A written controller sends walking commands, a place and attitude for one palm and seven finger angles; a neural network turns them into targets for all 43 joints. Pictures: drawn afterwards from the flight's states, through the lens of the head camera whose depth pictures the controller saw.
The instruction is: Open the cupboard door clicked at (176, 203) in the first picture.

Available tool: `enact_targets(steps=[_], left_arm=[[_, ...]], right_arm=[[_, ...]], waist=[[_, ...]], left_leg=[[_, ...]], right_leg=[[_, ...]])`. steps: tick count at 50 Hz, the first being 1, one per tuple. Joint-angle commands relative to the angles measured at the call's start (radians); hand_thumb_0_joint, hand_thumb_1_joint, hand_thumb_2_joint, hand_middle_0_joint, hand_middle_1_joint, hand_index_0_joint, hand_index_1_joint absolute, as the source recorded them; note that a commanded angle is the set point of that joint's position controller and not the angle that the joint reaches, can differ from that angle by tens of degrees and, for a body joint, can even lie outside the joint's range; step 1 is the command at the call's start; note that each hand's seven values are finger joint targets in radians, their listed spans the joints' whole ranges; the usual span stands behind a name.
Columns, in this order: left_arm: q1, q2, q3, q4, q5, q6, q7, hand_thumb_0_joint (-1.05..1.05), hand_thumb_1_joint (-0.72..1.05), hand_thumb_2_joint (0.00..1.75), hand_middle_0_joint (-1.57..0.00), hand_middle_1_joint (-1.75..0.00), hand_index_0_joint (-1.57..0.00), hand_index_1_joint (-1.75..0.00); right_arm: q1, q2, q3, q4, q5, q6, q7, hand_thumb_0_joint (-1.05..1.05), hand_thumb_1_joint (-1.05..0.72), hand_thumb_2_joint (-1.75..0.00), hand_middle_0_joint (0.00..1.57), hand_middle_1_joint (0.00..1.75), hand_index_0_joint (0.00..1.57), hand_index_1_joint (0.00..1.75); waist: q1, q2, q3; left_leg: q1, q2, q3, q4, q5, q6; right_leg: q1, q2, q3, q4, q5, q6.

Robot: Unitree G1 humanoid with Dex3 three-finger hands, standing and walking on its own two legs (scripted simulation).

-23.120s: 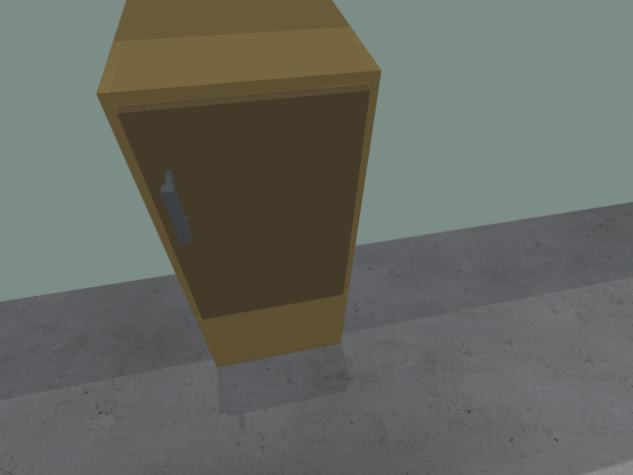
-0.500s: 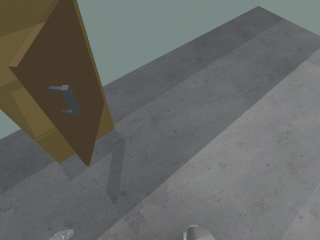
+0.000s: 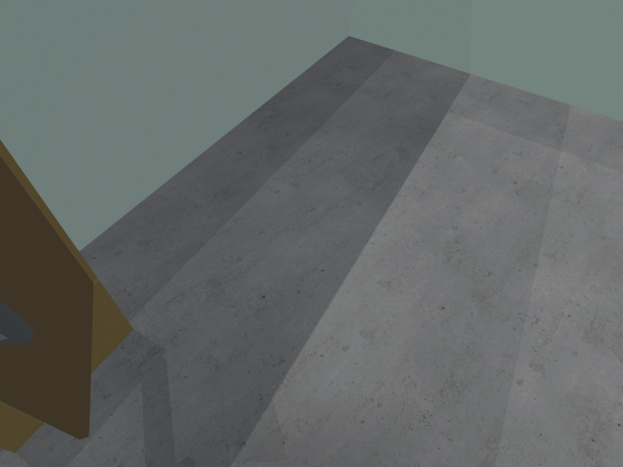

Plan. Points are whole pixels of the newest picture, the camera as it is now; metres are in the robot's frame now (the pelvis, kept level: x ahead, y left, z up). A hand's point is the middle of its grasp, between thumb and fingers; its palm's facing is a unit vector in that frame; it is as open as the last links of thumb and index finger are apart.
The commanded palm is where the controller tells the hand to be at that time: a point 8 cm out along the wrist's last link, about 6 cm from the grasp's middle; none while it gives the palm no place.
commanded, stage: walk to a spot facing it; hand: left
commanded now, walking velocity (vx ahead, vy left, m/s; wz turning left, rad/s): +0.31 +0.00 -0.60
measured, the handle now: out of the picture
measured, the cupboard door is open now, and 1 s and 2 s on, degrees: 48 48 48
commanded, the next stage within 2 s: turn to face it in 1.64 s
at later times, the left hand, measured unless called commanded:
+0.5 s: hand (293, 330) +0.36 +0.04 -0.16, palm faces -0.32 -0.93 -0.20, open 7.4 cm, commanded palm none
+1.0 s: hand (311, 350) +0.33 +0.01 -0.16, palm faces -0.24 -0.96 -0.15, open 7.4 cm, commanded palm none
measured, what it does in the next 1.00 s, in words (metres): walks ahead, turning right: right foot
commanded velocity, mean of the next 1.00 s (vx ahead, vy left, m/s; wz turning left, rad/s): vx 0.36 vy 0.00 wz -0.25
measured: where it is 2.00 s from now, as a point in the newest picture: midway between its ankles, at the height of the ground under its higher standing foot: (407, 299)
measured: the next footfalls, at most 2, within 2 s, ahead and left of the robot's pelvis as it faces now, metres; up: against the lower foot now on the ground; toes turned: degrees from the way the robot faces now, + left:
right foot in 0.40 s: +0.25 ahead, -0.16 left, +0.00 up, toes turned -21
left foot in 1.04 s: +0.57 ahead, -0.14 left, +0.00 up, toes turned -17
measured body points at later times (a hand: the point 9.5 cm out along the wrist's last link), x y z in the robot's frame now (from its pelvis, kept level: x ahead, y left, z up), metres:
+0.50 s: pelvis +0.17 -0.09 -0.01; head +0.23 -0.12 +0.43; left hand +0.38 +0.09 -0.14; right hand +0.02 -0.27 -0.16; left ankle +0.08 +0.10 -0.62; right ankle +0.21 -0.15 -0.73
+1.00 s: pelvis +0.40 -0.17 +0.00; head +0.43 -0.17 +0.45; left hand +0.35 +0.06 -0.15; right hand +0.47 -0.42 -0.14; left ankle +0.53 -0.12 -0.71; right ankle +0.21 -0.15 -0.73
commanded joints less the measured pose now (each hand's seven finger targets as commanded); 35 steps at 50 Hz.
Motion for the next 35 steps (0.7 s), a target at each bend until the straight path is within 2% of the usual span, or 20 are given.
enact_targets(steps=[1,3,5,8,13,15,16,17,18,19,20,21,22,23,24,25,27,29,32,35], left_arm=[[-0.14,0.083,0.035,-0.134,0.016,-0.054,-0.028,0.0,0.9,0.9,-0.2,-0.3,-0.2,-0.3],[-0.109,0.047,0.022,-0.113,0.013,-0.039,-0.037,0.0,0.9,0.9,-0.2,-0.3,-0.2,-0.3],[-0.109,0.026,0.012,-0.104,0.006,-0.037,-0.037,0.0,0.9,0.9,-0.2,-0.3,-0.2,-0.3],[-0.174,0.011,-0.001,-0.119,0.001,-0.035,-0.04,0.0,0.9,0.9,-0.2,-0.3,-0.2,-0.3],[-0.316,-0.006,-0.015,-0.14,-0.001,-0.041,-0.044,0.0,0.9,0.9,-0.2,-0.3,-0.2,-0.3],[-0.283,0.016,-0.012,-0.125,-0.003,-0.046,-0.04,0.0,0.9,0.9,-0.2,-0.3,-0.2,-0.3],[-0.236,0.024,-0.008,-0.11,-0.004,-0.047,-0.036,0.0,0.9,0.9,-0.2,-0.3,-0.2,-0.3],[-0.17,0.037,-0.002,-0.089,-0.005,-0.051,-0.031,0.0,0.9,0.9,-0.2,-0.3,-0.2,-0.3],[-0.044,0.06,0.008,-0.052,-0.005,-0.058,-0.026,0.0,0.9,0.9,-0.2,-0.3,-0.2,-0.3],[0.135,0.117,0.027,0.002,0.0,-0.07,-0.017,0.0,0.9,0.9,-0.2,-0.3,-0.2,-0.3],[0.264,0.241,0.061,0.03,0.003,-0.079,0.001,0.0,0.9,0.9,-0.2,-0.3,-0.2,-0.3],[0.27,0.294,0.068,0.042,-0.023,-0.074,0.016,0.0,0.9,0.9,-0.2,-0.3,-0.2,-0.3],[0.18,0.273,0.061,0.021,-0.029,-0.069,0.027,0.0,0.9,0.9,-0.2,-0.3,-0.2,-0.3],[0.104,0.205,0.041,-0.003,-0.027,-0.074,0.031,0.0,0.9,0.9,-0.2,-0.3,-0.2,-0.3],[0.032,0.16,0.025,-0.012,-0.025,-0.077,0.033,0.0,0.9,0.9,-0.2,-0.3,-0.2,-0.3],[0.0,0.128,0.013,-0.021,-0.022,-0.087,0.033,0.0,0.9,0.9,-0.2,-0.3,-0.2,-0.3],[-0.012,0.105,0.007,-0.013,-0.015,-0.102,0.03,0.0,0.9,0.9,-0.2,-0.3,-0.2,-0.3],[0.02,0.087,0.006,0.012,-0.013,-0.114,0.032,0.0,0.9,0.9,-0.2,-0.3,-0.2,-0.3],[0.097,0.058,0.007,0.039,-0.018,-0.128,0.031,0.0,0.9,0.9,-0.2,-0.3,-0.2,-0.3],[0.179,0.049,-0.005,0.078,-0.02,-0.137,0.037,0.0,0.9,0.9,-0.2,-0.3,-0.2,-0.3]], right_arm=[[0.139,-0.17,-0.037,-0.015,-0.008,-0.017,-0.017,0.0,-0.9,-0.9,0.2,0.3,0.2,0.3],[0.156,-0.118,-0.017,0.002,0.003,-0.028,-0.021,0.0,-0.9,-0.9,0.2,0.3,0.2,0.3],[0.216,-0.103,-0.011,0.03,0.008,-0.037,-0.027,0.0,-0.9,-0.9,0.2,0.3,0.2,0.3],[0.269,-0.106,-0.012,0.064,0.004,-0.039,-0.025,0.0,-0.9,-0.9,0.2,0.3,0.2,0.3],[0.333,-0.103,-0.011,0.11,-0.007,-0.03,-0.022,0.0,-0.9,-0.9,0.2,0.3,0.2,0.3],[0.327,-0.116,-0.015,0.121,-0.005,-0.028,-0.021,0.0,-0.9,-0.9,0.2,0.3,0.2,0.3],[0.312,-0.134,-0.017,0.12,-0.005,-0.027,-0.021,0.0,-0.9,-0.9,0.2,0.3,0.2,0.3],[0.293,-0.147,-0.02,0.117,-0.002,-0.025,-0.021,0.0,-0.9,-0.9,0.2,0.3,0.2,0.3],[0.252,-0.161,-0.022,0.111,0.004,-0.023,-0.02,0.0,-0.9,-0.9,0.2,0.3,0.2,0.3],[0.2,-0.155,-0.022,0.093,0.016,-0.024,-0.01,0.0,-0.9,-0.9,0.2,0.3,0.2,0.3],[0.207,-0.083,-0.009,0.061,0.038,-0.026,-0.001,0.0,-0.9,-0.9,0.2,0.3,0.2,0.3],[0.146,-0.07,-0.012,0.028,0.042,-0.022,-0.003,0.0,-0.9,-0.9,0.2,0.3,0.2,0.3],[0.122,-0.093,-0.023,0.037,0.037,-0.016,-0.001,0.0,-0.9,-0.9,0.2,0.3,0.2,0.3],[0.088,-0.088,-0.031,0.049,0.029,-0.017,-0.001,0.0,-0.9,-0.9,0.2,0.3,0.2,0.3],[0.092,-0.071,-0.034,0.064,0.024,-0.009,-0.004,0.0,-0.9,-0.9,0.2,0.3,0.2,0.3],[0.106,-0.047,-0.029,0.087,0.016,0.002,-0.003,0.0,-0.9,-0.9,0.2,0.3,0.2,0.3],[0.168,-0.014,-0.025,0.116,0.008,0.023,0.004,0.0,-0.9,-0.9,0.2,0.3,0.2,0.3],[0.181,-0.006,-0.028,0.129,0.006,0.029,0.008,0.0,-0.9,-0.9,0.2,0.3,0.2,0.3],[0.084,-0.014,-0.031,0.098,0.008,0.026,0.011,0.0,-0.9,-0.9,0.2,0.3,0.2,0.3],[-0.038,-0.016,-0.029,0.063,0.012,0.016,0.018,0.0,-0.9,-0.9,0.2,0.3,0.2,0.3]], waist=[[-0.024,0.131,0.09],[-0.01,0.166,0.073],[-0.017,0.188,0.019],[-0.028,0.172,0.01],[-0.072,0.177,0.086],[-0.052,0.18,0.056],[-0.022,0.185,0.037],[0.01,0.186,0.007],[0.076,0.174,-0.048],[0.165,0.108,-0.13],[0.212,-0.141,-0.247],[0.184,-0.242,-0.255],[0.14,-0.144,-0.147],[0.108,-0.109,-0.06],[0.052,-0.029,-0.025],[0.023,0.003,-0.003],[-0.024,-0.032,-0.008],[-0.033,-0.07,-0.028],[-0.004,-0.056,-0.034],[0.028,-0.064,-0.023]], left_leg=[[0.152,0.339,-0.365,-0.459,-0.189,0.083],[0.197,0.252,-0.136,-0.407,0.124,0.025],[0.289,0.236,-0.031,-0.344,0.426,0.017],[0.355,0.261,0.032,-0.339,0.466,0.061],[0.336,0.278,0.104,-0.35,0.509,0.073],[0.328,0.303,0.133,-0.29,0.691,0.075],[0.335,0.306,0.152,-0.239,0.799,0.071],[0.323,0.304,0.161,-0.16,0.898,0.063],[0.268,0.283,0.182,-0.017,0.921,0.041],[0.107,0.239,0.212,0.2,0.814,0.002],[-0.214,0.091,0.207,0.55,0.078,-0.046],[-0.387,0.012,0.066,0.819,-0.296,-0.051],[-0.418,0.071,-0.059,0.851,-0.181,-0.032],[-0.398,0.106,-0.076,0.819,-0.064,-0.036],[-0.331,0.126,-0.084,0.759,-0.029,-0.042],[-0.266,0.136,-0.078,0.694,0.002,-0.047],[-0.219,0.121,-0.059,0.603,0.055,-0.055],[-0.239,0.109,-0.053,0.533,0.097,-0.061],[-0.339,0.103,-0.056,0.459,0.15,-0.067],[-0.42,0.085,-0.047,0.387,0.165,-0.064]], right_leg=[[-0.395,-0.117,-0.05,0.389,0.137,0.016],[-0.394,-0.118,-0.083,0.411,0.248,0.03],[-0.415,-0.113,-0.11,0.402,0.264,0.032],[-0.44,-0.127,-0.136,0.28,0.276,0.034],[-0.321,-0.116,-0.22,-0.062,0.275,0.004],[-0.196,-0.082,-0.244,-0.136,0.242,-0.029],[-0.129,-0.06,-0.258,-0.151,0.216,-0.046],[-0.033,-0.039,-0.271,-0.173,0.198,-0.064],[0.141,-0.02,-0.271,-0.223,0.226,-0.083],[0.419,-0.042,-0.224,-0.279,0.269,-0.114],[0.69,-0.332,0.205,-0.384,0.21,-0.213],[0.68,-0.484,0.538,-0.552,0.288,-0.27],[0.55,-0.471,0.453,-0.594,0.173,-0.257],[0.378,-0.417,0.35,-0.608,0.243,-0.21],[0.257,-0.389,0.263,-0.609,0.29,-0.19],[0.16,-0.345,0.175,-0.621,0.358,-0.168],[0.103,-0.275,0.062,-0.639,0.427,-0.139],[0.151,-0.234,0.034,-0.646,0.472,-0.106],[0.263,-0.232,0.042,-0.641,0.59,-0.092],[0.387,-0.239,0.047,-0.606,0.812,-0.088]])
